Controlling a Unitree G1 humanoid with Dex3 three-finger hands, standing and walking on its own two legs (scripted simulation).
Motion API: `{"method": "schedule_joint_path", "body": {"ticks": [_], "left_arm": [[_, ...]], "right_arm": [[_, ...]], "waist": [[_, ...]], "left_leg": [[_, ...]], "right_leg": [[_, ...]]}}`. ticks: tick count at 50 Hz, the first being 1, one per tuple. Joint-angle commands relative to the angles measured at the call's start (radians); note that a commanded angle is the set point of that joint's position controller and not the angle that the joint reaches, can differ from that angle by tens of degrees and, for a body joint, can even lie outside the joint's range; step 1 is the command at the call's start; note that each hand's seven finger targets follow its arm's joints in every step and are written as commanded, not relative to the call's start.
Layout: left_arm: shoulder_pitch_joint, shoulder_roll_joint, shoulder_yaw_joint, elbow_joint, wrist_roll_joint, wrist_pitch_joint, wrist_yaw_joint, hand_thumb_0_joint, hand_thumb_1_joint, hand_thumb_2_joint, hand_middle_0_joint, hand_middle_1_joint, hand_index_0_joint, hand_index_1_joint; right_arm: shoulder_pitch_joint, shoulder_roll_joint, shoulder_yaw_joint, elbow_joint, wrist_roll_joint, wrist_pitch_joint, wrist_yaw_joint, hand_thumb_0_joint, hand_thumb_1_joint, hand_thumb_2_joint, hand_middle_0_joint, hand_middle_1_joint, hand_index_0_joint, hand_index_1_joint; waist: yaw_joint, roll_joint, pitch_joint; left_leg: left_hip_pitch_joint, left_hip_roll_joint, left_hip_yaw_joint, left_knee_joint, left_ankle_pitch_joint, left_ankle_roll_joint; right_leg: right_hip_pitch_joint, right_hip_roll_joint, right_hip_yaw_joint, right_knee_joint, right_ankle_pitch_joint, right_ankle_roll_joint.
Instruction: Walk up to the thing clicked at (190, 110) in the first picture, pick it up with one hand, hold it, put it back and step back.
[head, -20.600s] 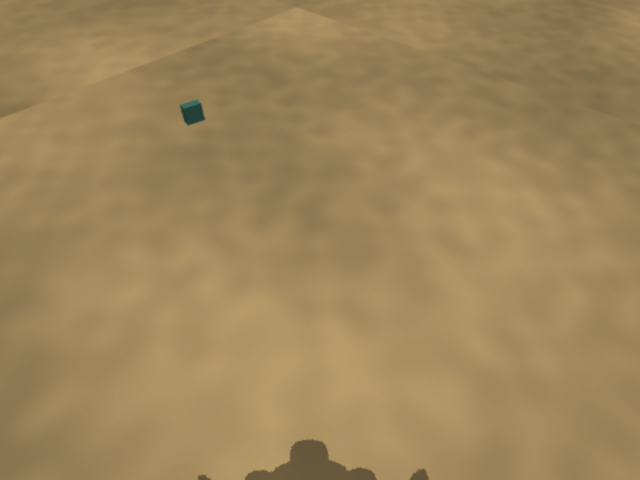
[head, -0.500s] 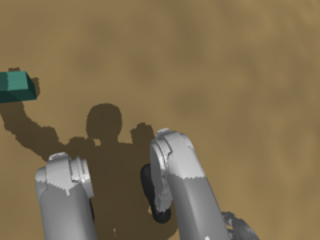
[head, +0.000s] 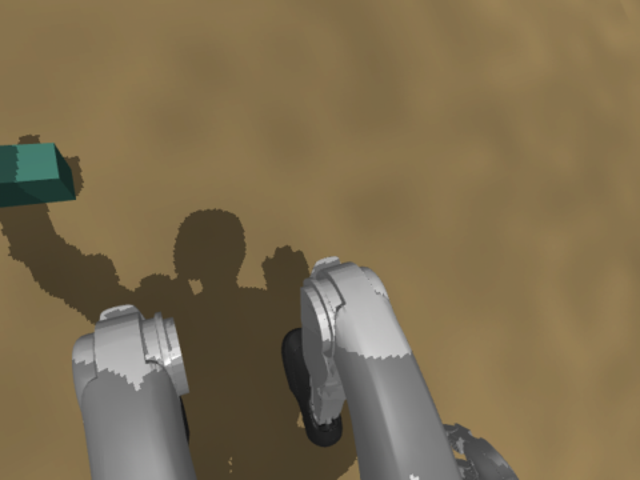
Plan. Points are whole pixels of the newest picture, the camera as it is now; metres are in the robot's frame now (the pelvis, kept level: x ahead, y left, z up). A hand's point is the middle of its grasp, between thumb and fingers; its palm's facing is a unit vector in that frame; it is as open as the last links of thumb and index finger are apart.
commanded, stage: rise first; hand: left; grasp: from above
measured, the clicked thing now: (22, 176) +0.52 +0.28 -0.28
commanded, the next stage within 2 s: approach in 0.18 s
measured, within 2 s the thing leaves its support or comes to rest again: neither
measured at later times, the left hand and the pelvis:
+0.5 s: hand out of the picture +0.49 +0.31 -0.15, palm faces -0.45 -0.03 -0.89, open 13.1 cm; pelvis +0.00 +0.00 +0.00, yaw +1 degrees
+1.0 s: hand out of the picture +0.50 +0.29 -0.17, palm faces -0.50 -0.05 -0.86, open 12.9 cm; pelvis -0.01 +0.00 +0.00, yaw +0 degrees
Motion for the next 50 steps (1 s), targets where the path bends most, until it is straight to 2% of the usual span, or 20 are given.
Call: {"method": "schedule_joint_path", "body": {"ticks": [1, 3, 6, 9, 12, 13, 14, 15, 17, 22, 27, 33, 34, 36, 40, 43, 46, 48, 49, 50], "left_arm": [[-0.316, 0.23, 0.025, -0.156, -0.021, 0.004, 0.037, 0.0, -0.362, 0.864, -0.246, -0.826, -0.24, -0.832], [-0.33, 0.241, 0.028, -0.153, -0.023, 0.007, 0.034, 0.0, -0.356, 0.864, -0.25, -0.821, -0.243, -0.827], [-0.33, 0.253, 0.034, -0.159, -0.018, 0.007, 0.031, 0.0, -0.349, 0.859, -0.264, -0.796, -0.253, -0.807], [-0.333, 0.215, 0.009, -0.134, -0.025, 0.006, 0.026, 0.0, -0.363, 0.87, -0.252, -0.814, -0.242, -0.824], [-0.336, 0.239, 0.02, -0.123, -0.021, 0.006, 0.024, 0.0, -0.368, 0.87, -0.245, -0.819, -0.237, -0.828], [-0.342, 0.242, 0.02, -0.139, -0.02, 0.004, 0.022, 0.0, -0.356, 0.861, -0.259, -0.813, -0.25, -0.821], [-0.361, 0.251, 0.025, -0.17, -0.021, 0.0, 0.024, 0.0, -0.421, 0.934, -0.284, -0.751, -0.238, -0.799], [-0.353, 0.26, 0.033, -0.166, -0.017, 0.001, 0.025, 0.0, -0.357, 0.856, -0.256, -0.831, -0.253, -0.852], [-0.361, 0.226, 0.015, -0.177, -0.024, 0.001, 0.022, 0.0, -0.351, 0.853, -0.251, -0.866, -0.252, -0.865], [-0.47, 0.127, -0.056, -0.198, -0.036, 0.008, 0.013, 0.0, -0.38, 0.875, -0.224, -0.901, -0.228, -0.897], [-0.537, 0.095, -0.093, -0.109, -0.019, 0.039, 0.031, 0.0, -0.371, 0.884, -0.241, -0.885, -0.241, -0.885], [-0.484, 0.177, -0.05, -0.003, 0.01, 0.109, 0.051, 0.0, -0.346, 0.87, -0.268, -0.868, -0.266, -0.87], [-0.475, 0.194, -0.045, -0.013, 0.008, 0.12, 0.05, 0.0, -0.346, 0.876, -0.262, -0.879, -0.263, -0.88], [-0.409, 0.211, -0.031, 0.015, -0.004, 0.143, 0.043, 0.0, -0.336, 0.849, -0.272, -0.854, -0.272, -0.854], [-0.38, 0.261, 0.006, -0.084, -0.039, 0.157, 0.017, 0.0, -0.346, 0.854, -0.274, -0.838, -0.269, -0.843], [-0.379, 0.253, 0.01, -0.136, -0.062, 0.139, -0.017, 0.0, -0.346, 0.845, -0.278, -0.834, -0.273, -0.839], [-0.412, 0.222, 0.002, -0.182, -0.087, 0.098, -0.047, 0.0, -0.345, 0.833, -0.269, -0.843, -0.269, -0.842], [-0.461, 0.231, -0.002, -0.227, -0.082, 0.064, -0.052, 0.0, -0.347, 0.871, -0.274, -0.86, -0.27, -0.864], [-0.469, 0.235, -0.002, -0.217, -0.078, 0.051, -0.05, 0.0, -0.343, 0.871, -0.273, -0.863, -0.27, -0.866], [-0.5, 0.243, 0.002, -0.265, -0.074, 0.035, -0.049, 0.0, -0.34, 0.911, -0.278, -0.885, -0.272, -0.891]], "right_arm": [[0.213, -0.277, -0.09, 0.006, -0.001, 0.009, -0.014, 0.0, -0.909, -0.902, 0.2, 0.3, 0.2, 0.3], [0.215, -0.28, -0.087, 0.001, -0.001, 0.009, -0.014, 0.0, -0.909, -0.902, 0.2, 0.3, 0.2, 0.3], [0.211, -0.281, -0.088, -0.001, 0.0, 0.011, -0.016, 0.0, -0.908, -0.902, 0.2, 0.3, 0.2, 0.3], [0.211, -0.272, -0.083, 0.0, 0.0, 0.012, -0.016, 0.0, -0.908, -0.902, 0.2, 0.3, 0.2, 0.3], [0.214, -0.286, -0.085, 0.001, -0.002, 0.007, -0.021, 0.0, -0.909, -0.902, 0.2, 0.3, 0.2, 0.3], [0.213, -0.279, -0.083, -0.004, -0.002, 0.006, -0.02, 0.0, -0.909, -0.902, 0.2, 0.3, 0.2, 0.3], [0.215, -0.279, -0.08, -0.005, 0.0, 0.007, -0.021, 0.0, -0.914, -0.904, 0.2, 0.3, 0.2, 0.3], [0.213, -0.282, -0.086, -0.006, 0.0, 0.009, -0.021, 0.0, -0.911, -0.898, 0.2, 0.3, 0.2, 0.3], [0.216, -0.276, -0.087, -0.01, -0.001, 0.009, -0.02, 0.0, -0.912, -0.899, 0.2, 0.3, 0.2, 0.3], [0.241, -0.273, -0.09, 0.009, 0.002, 0.006, -0.025, 0.0, -0.914, -0.899, 0.2, 0.3, 0.2, 0.3], [0.255, -0.279, -0.076, 0.019, -0.002, 0.004, -0.035, 0.0, -0.912, -0.898, 0.2, 0.3, 0.2, 0.3], [0.252, -0.284, -0.044, -0.02, 0.0, 0.004, -0.032, 0.0, -0.912, -0.899, 0.2, 0.3, 0.2, 0.3], [0.237, -0.281, -0.038, -0.034, 0.004, 0.009, -0.032, 0.0, -0.91, -0.898, 0.2, 0.3, 0.2, 0.3], [0.225, -0.28, -0.033, -0.053, 0.011, 0.012, -0.031, 0.0, -0.911, -0.898, 0.2, 0.3, 0.2, 0.3], [0.214, -0.282, -0.035, -0.068, 0.023, 0.02, -0.036, 0.0, -0.912, -0.899, 0.2, 0.3, 0.2, 0.3], [0.228, -0.285, -0.044, -0.068, 0.019, 0.021, -0.038, 0.0, -0.915, -0.9, 0.2, 0.3, 0.2, 0.3], [0.248, -0.291, -0.051, -0.056, 0.008, 0.015, -0.04, 0.0, -0.914, -0.899, 0.2, 0.3, 0.2, 0.3], [0.263, -0.292, -0.051, -0.044, 0.001, 0.016, -0.043, 0.0, -0.915, -0.9, 0.2, 0.3, 0.2, 0.3], [0.271, -0.303, -0.057, -0.037, -0.001, 0.014, -0.044, 0.0, -0.915, -0.9, 0.2, 0.3, 0.2, 0.3], [0.273, -0.293, -0.056, -0.04, -0.005, 0.015, -0.043, 0.0, -0.915, -0.9, 0.2, 0.3, 0.2, 0.3]], "waist": [[-0.005, 0.408, -0.68], [-0.015, 0.405, -0.662], [-0.009, 0.418, -0.669], [-0.024, 0.376, -0.652], [-0.024, 0.371, -0.623], [-0.019, 0.388, -0.632], [-0.017, 0.412, -0.657], [-0.007, 0.418, -0.687], [-0.015, 0.42, -0.675], [-0.069, 0.418, -0.672], [-0.105, 0.415, -0.629], [-0.083, 0.428, -0.658], [-0.063, 0.432, -0.687], [-0.054, 0.413, -0.662], [-0.026, 0.407, -0.695], [-0.057, 0.337, -0.649], [-0.086, 0.334, -0.625], [-0.09, 0.358, -0.679], [-0.089, 0.377, -0.663], [-0.081, 0.409, -0.714]], "left_leg": [[0.566, 0.009, 0.076, -0.277, 0.232, 0.011], [0.551, 0.009, 0.074, -0.282, 0.213, 0.013], [0.558, 0.009, 0.074, -0.287, 0.205, 0.011], [0.513, 0.007, 0.085, -0.271, 0.184, 0.02], [0.514, 0.005, 0.08, -0.27, 0.182, 0.016], [0.537, 0.009, 0.077, -0.278, 0.184, 0.014], [0.55, 0.009, 0.076, -0.281, 0.195, 0.012], [0.56, 0.007, 0.077, -0.284, 0.193, 0.012], [0.554, 0.007, 0.078, -0.288, 0.178, 0.011], [0.562, 0.012, 0.077, -0.291, 0.169, 0.014], [0.554, 0.013, 0.069, -0.288, 0.174, 0.011], [0.535, 0.008, 0.081, -0.289, 0.239, 0.014], [0.526, 0.008, 0.086, -0.292, 0.238, 0.017], [0.477, 0.006, 0.096, -0.291, 0.223, 0.024], [0.467, 0.008, 0.102, -0.287, 0.215, 0.026], [0.411, 0.009, 0.107, -0.253, 0.188, 0.032], [0.413, 0.008, 0.101, -0.237, 0.17, 0.026], [0.455, 0.012, 0.092, -0.226, 0.176, 0.02], [0.462, 0.01, 0.088, -0.227, 0.172, 0.013], [0.5, 0.014, 0.087, -0.234, 0.183, 0.01]], "right_leg": [[0.313, 0.021, -0.077, -0.191, 0.225, -0.089], [0.308, 0.021, -0.077, -0.196, 0.211, -0.088], [0.305, 0.019, -0.077, -0.196, 0.205, -0.088], [0.321, 0.026, -0.073, -0.21, 0.192, -0.086], [0.298, 0.02, -0.073, -0.21, 0.185, -0.089], [0.299, 0.021, -0.072, -0.207, 0.185, -0.089], [0.307, 0.019, -0.073, -0.202, 0.196, -0.088], [0.311, 0.021, -0.074, -0.202, 0.193, -0.089], [0.307, 0.02, -0.074, -0.208, 0.181, -0.091], [0.295, 0.025, -0.077, -0.223, 0.191, -0.09], [0.26, 0.022, -0.085, -0.218, 0.2, -0.09], [0.324, 0.023, -0.08, -0.201, 0.252, -0.093], [0.34, 0.029, -0.078, -0.198, 0.25, -0.095], [0.366, 0.029, -0.069, -0.207, 0.237, -0.091], [0.399, 0.03, -0.059, -0.206, 0.225, -0.091], [0.418, 0.032, -0.054, -0.228, 0.195, -0.089], [0.396, 0.026, -0.058, -0.242, 0.167, -0.089], [0.397, 0.028, -0.064, -0.238, 0.171, -0.088], [0.367, 0.026, -0.072, -0.236, 0.158, -0.095], [0.39, 0.028, -0.07, -0.229, 0.174, -0.092]]}}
